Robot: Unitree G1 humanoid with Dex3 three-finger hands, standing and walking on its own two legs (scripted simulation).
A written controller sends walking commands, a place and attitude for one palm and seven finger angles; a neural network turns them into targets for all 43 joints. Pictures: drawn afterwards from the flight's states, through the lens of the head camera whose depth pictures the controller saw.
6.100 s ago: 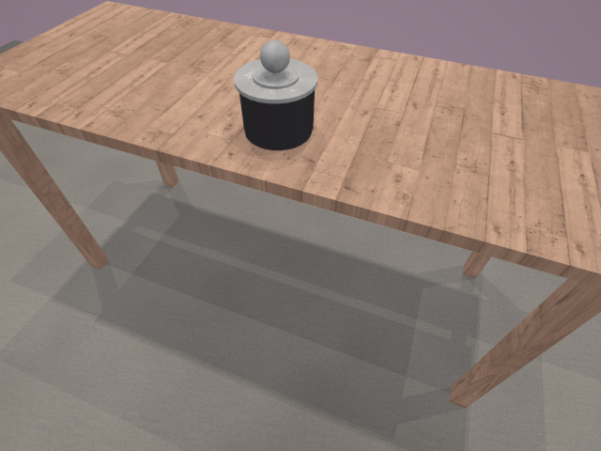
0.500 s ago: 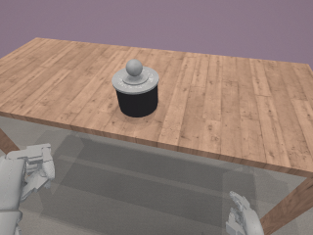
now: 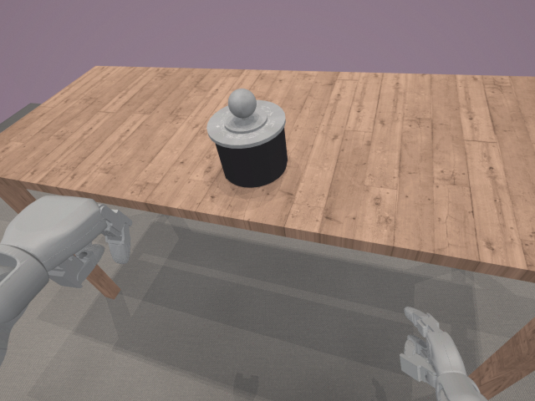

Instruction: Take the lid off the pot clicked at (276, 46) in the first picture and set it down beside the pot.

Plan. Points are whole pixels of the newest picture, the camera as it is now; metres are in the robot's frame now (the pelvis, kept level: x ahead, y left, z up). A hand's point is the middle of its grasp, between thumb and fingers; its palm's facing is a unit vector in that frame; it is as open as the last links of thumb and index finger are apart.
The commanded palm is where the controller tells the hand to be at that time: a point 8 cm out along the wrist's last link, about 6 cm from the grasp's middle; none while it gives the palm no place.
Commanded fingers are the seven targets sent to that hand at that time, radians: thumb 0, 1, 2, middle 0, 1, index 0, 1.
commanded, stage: reach forward and open the fingers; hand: left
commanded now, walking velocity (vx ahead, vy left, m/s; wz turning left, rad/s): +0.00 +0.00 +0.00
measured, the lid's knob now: (242, 103) +0.58 +0.12 +0.17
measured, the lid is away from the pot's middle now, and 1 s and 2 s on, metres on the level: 0.00 0.00 0.00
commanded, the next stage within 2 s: move the open hand above the knob in 0.56 s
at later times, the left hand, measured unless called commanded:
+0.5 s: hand (71, 198) +0.28 +0.27 +0.22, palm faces -0.05 +0.06 -1.00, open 9.9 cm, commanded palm +0.24 +0.26 +0.30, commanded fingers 0.00 -0.38 1.59 -0.85 -0.08 -0.85 -0.08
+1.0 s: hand (108, 152) +0.34 +0.24 +0.24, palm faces -0.08 +0.06 -1.00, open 10.1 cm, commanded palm +0.31 +0.23 +0.32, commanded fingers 0.00 -0.39 1.63 -0.85 -0.08 -0.85 -0.08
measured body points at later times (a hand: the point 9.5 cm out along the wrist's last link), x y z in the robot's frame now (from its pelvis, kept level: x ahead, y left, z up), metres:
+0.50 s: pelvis -0.03 +0.03 +0.00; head -0.02 -0.01 +0.45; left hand +0.28 +0.26 +0.28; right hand +0.19 -0.19 -0.09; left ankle +0.05 +0.11 -0.74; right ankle -0.02 -0.12 -0.74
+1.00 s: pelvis -0.03 +0.02 +0.00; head -0.02 -0.03 +0.44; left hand +0.34 +0.23 +0.30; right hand +0.18 -0.20 -0.10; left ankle +0.05 +0.11 -0.74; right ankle -0.02 -0.12 -0.74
